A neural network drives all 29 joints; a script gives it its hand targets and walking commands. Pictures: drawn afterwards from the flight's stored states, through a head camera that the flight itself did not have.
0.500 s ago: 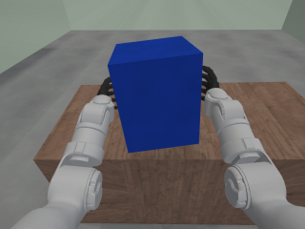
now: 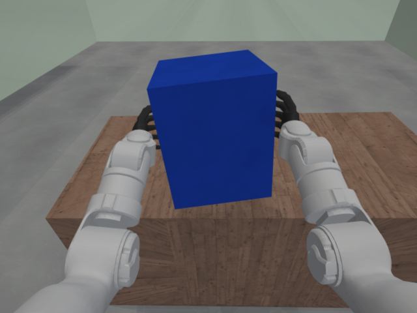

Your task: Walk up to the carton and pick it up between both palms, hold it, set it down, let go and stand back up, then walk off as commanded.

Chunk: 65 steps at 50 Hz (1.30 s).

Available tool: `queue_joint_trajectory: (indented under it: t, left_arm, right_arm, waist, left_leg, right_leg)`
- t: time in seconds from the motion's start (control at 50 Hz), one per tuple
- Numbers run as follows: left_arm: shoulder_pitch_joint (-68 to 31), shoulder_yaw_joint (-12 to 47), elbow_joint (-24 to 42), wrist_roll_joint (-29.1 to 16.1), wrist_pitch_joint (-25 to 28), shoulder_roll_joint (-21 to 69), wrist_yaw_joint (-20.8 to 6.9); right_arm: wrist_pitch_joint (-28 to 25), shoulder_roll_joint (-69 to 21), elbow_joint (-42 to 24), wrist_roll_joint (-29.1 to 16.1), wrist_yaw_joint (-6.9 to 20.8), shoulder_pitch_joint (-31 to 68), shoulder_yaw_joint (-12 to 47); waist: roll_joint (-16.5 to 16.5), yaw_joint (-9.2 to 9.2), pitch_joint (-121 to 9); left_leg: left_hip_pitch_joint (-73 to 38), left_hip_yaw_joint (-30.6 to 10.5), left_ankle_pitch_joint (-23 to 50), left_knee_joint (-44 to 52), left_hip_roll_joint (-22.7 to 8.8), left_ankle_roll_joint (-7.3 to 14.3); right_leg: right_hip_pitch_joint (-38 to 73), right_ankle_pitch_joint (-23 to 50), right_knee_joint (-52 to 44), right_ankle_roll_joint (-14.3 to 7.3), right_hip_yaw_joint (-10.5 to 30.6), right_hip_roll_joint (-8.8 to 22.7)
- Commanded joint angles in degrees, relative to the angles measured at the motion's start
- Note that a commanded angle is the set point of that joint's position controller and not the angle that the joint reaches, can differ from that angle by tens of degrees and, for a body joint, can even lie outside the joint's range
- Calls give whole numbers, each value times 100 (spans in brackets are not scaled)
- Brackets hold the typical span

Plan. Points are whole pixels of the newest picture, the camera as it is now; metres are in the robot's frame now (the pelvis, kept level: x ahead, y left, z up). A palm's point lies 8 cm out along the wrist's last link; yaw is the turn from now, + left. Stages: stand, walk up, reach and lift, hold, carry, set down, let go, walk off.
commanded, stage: hold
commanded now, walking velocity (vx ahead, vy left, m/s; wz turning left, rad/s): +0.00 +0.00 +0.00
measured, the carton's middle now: (213, 126) +0.44 +0.01 +0.19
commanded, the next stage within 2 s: none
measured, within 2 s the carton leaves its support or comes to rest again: neither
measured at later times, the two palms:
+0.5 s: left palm (141, 139) +0.39 +0.15 +0.20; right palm (288, 128) +0.39 -0.13 +0.22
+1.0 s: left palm (141, 139) +0.39 +0.15 +0.20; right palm (288, 127) +0.39 -0.13 +0.22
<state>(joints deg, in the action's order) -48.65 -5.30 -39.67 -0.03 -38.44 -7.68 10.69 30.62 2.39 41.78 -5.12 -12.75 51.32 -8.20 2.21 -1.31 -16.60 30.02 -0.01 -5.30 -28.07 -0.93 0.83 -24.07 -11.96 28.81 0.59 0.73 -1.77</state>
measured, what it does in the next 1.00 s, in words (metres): stands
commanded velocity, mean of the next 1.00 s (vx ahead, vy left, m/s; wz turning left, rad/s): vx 0.00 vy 0.00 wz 0.00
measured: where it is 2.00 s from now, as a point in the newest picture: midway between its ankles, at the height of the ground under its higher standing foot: outside the picture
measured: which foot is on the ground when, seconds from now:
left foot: down 0.00-1.00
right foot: down 0.00-1.00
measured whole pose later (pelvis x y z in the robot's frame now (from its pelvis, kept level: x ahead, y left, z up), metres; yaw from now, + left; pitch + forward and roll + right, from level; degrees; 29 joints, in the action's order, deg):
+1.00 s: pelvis +0.00 +0.00 +0.00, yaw +0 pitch +7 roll -2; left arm -48.7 -5.3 -39.7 0.0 -38.3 -7.7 10.7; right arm 30.7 2.4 41.8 -5.1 -13.0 51.6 -8.0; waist 2.1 -1.3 -16.6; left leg 30.0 0.0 -5.3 -28.1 -0.9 0.8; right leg -24.1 -12.0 28.8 0.6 0.7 -1.8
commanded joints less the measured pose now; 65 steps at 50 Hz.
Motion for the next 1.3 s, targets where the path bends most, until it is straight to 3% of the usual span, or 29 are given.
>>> queue_joint_trajectory:
  t: [0.0,0.06,0.08,0.12,0.16,0.18,0.26,0.44,0.5,0.54,0.56,0.6,0.62,0.66,0.68,0.78,0.8,0.86,0.88,0.9,0.92,1.0,1.06,1.12,1.2,1.22,1.24,1.26,1.28]
  left_arm:
    - [-7170,1264,2979,-1079,1100,4996,-1046]
    - [-6923,1163,2748,-1021,1096,4818,-1045]
    - [-6688,1000,2460,-982,1064,4798,-1061]
    - [-6880,1128,2753,-1047,1106,4859,-1060]
    - [-6876,1057,2661,-948,1055,4934,-1046]
    - [-7166,1392,3204,-1148,1112,4968,-1043]
    - [-6941,1141,2830,-1061,1135,4893,-1025]
    - [-7133,1381,3013,-1102,1154,4950,-1048]
    - [-7181,1145,2953,-975,1128,4783,-997]
    - [-7034,1076,2772,-950,1114,4735,-1033]
    - [-7066,1347,2899,-1069,1130,5022,-1022]
    - [-6917,1060,2659,-987,1125,4973,-1047]
    - [-7149,1178,2800,-1098,1158,4899,-1083]
    - [-6874,1117,2779,-1038,1145,4932,-1037]
    - [-6882,1032,2704,-988,1095,4794,-1054]
    - [-6958,1450,2916,-1154,1111,4985,-1045]
    - [-7061,1201,2933,-985,1123,4873,-1053]
    - [-7066,1063,2817,-966,1098,4818,-1052]
    - [-6918,879,2725,-902,1095,4609,-1095]
    - [-6972,1227,2894,-1063,1086,4810,-1067]
    - [-6958,927,2723,-887,1076,4717,-1071]
    - [-6808,952,2755,-956,1072,4781,-1058]
    - [-6971,1157,2755,-935,1074,4857,-1065]
    - [-6979,1243,2958,-1087,1137,4927,-1042]
    - [-6955,971,2912,-900,1072,4707,-1062]
    - [-6962,1157,3017,-1015,1076,4764,-1063]
    - [-7031,1150,3063,-1048,1144,4837,-1057]
    - [-6991,1314,3082,-1119,1120,4894,-1053]
    - [-6925,1286,3098,-1158,1134,4859,-1020]
  right_arm:
    - [-396,-4905,-1846,-1605,772,5998,2157]
    - [-334,-4793,-1473,-1502,751,5621,2022]
    - [-372,-4913,-1854,-1572,757,6046,2185]
    - [-320,-4789,-1592,-1560,756,5674,2112]
    - [-309,-4697,-1465,-1556,792,5664,2003]
    - [-356,-4885,-1682,-1580,793,5631,2142]
    - [-383,-4983,-1833,-1667,768,5822,2292]
    - [-406,-4898,-1834,-1505,743,5868,2114]
    - [-311,-4808,-1286,-1474,800,5651,2040]
    - [-323,-4829,-1461,-1461,797,5647,2003]
    - [-445,-4786,-1835,-1517,792,6030,2111]
    - [-385,-4875,-1619,-1529,780,5887,2118]
    - [-400,-4713,-1546,-1366,784,5768,1943]
    - [-412,-4835,-1780,-1504,766,5841,2126]
    - [-326,-4769,-1435,-1558,751,5716,2079]
    - [-439,-4805,-1978,-1538,748,5865,2140]
    - [-353,-4808,-1578,-1514,744,5637,2117]
    - [-381,-4831,-1661,-1539,752,5896,2080]
    - [-365,-4852,-1612,-1567,763,5962,2186]
    - [-421,-4865,-1936,-1645,772,6013,2234]
    - [-330,-4843,-1386,-1541,761,5787,2005]
    - [-349,-4882,-1756,-1568,777,5799,2213]
    - [-385,-4731,-1562,-1535,767,5939,2066]
    - [-434,-4899,-2031,-1651,749,6002,2256]
    - [-317,-4914,-1446,-1549,757,5519,2115]
    - [-290,-4805,-1489,-1554,736,5493,2097]
    - [-386,-4987,-1893,-1615,741,5873,2281]
    - [-403,-4939,-2042,-1638,728,5829,2252]
    - [-398,-5019,-2192,-1697,730,5838,2377]
  waist:
    - [218,-58,-3446]
    - [187,-149,-3234]
    - [-116,53,-3305]
    - [36,-164,-3311]
    - [148,-117,-3146]
    - [229,-185,-3507]
    - [23,25,-3422]
    - [144,-220,-3486]
    - [185,-103,-3251]
    - [131,-101,-3153]
    - [150,-144,-3549]
    - [10,-57,-3217]
    - [16,-273,-3291]
    - [37,-40,-3604]
    - [38,-81,-3172]
    - [134,-223,-3564]
    - [167,-204,-3286]
    - [47,-109,-3399]
    - [-132,93,-3340]
    - [69,-19,-3564]
    - [127,-21,-3101]
    - [-83,66,-3337]
    - [169,-101,-3279]
    - [92,-74,-3664]
    - [106,-60,-3224]
    - [161,-208,-3258]
    - [62,-43,-3549]
    - [121,-193,-3636]
    - [83,-32,-3693]
  left_leg:
    - [-3262,-311,189,580,189,-123]
    - [-3237,-292,-110,573,172,-92]
    - [-3049,-285,-124,614,192,-3]
    - [-3339,-313,155,614,175,-113]
    - [-3280,-320,85,650,150,-149]
    - [-3325,-324,186,587,155,-185]
    - [-3187,-306,149,574,190,-53]
    - [-3281,-288,82,545,191,-112]
    - [-3359,-287,-16,575,146,-123]
    - [-3212,-310,-258,661,182,-88]
    - [-3367,-261,223,576,163,-165]
    - [-3209,-336,118,597,152,-118]
    - [-3303,-304,-253,661,138,-142]
    - [-3409,-298,181,580,124,-119]
    - [-3268,-298,74,581,163,-111]
    - [-3332,-340,182,536,144,-162]
    - [-3306,-292,36,619,180,-127]
    - [-3184,-320,80,555,181,-83]
    - [-3135,-294,-27,592,179,25]
    - [-3206,-324,194,571,166,-74]
    - [-3129,-289,-184,675,197,-43]
    - [-3174,-289,33,633,200,-45]
    - [-3261,-320,146,603,137,-106]
    - [-3355,-327,211,517,164,-120]
    - [-3207,-298,-68,635,180,-72]
    - [-3213,-325,101,579,164,-129]
    - [-3190,-331,235,524,204,-66]
    - [-3184,-351,198,520,206,-82]
    - [-3216,-325,322,515,220,-72]
  right_leg:
    - [835,400,-1195,186,64,-134]
    - [760,268,-1260,151,94,-123]
    - [892,156,-1299,195,90,-133]
    - [807,393,-1275,164,42,-160]
    - [787,300,-1280,141,65,-154]
    - [918,446,-1199,143,70,-156]
    - [932,443,-1242,196,75,-142]
    - [894,425,-1224,167,79,-137]
    - [729,217,-1253,129,46,-137]
    - [763,31,-1305,169,60,-93]
    - [907,391,-1243,139,9,-169]
    - [935,372,-1232,121,36,-194]
    - [758,38,-1316,126,37,-142]
    - [932,409,-1240,149,67,-161]
    - [880,316,-1284,156,42,-155]
    - [936,496,-1237,126,55,-157]
    - [932,327,-1271,152,66,-133]
    - [995,358,-1200,195,80,-104]
    - [929,162,-1287,206,106,-110]
    - [996,442,-1218,183,80,-121]
    - [792,43,-1285,190,101,-102]
    - [1000,236,-1291,204,89,-142]
    - [912,377,-1244,155,64,-145]
    - [985,438,-1225,164,78,-148]
    - [1032,286,-1261,203,106,-101]
    - [1054,511,-1215,197,110,-94]
    - [1152,539,-1192,205,113,-119]
    - [1115,625,-1185,210,113,-112]
    - [1145,707,-1202,225,130,-129]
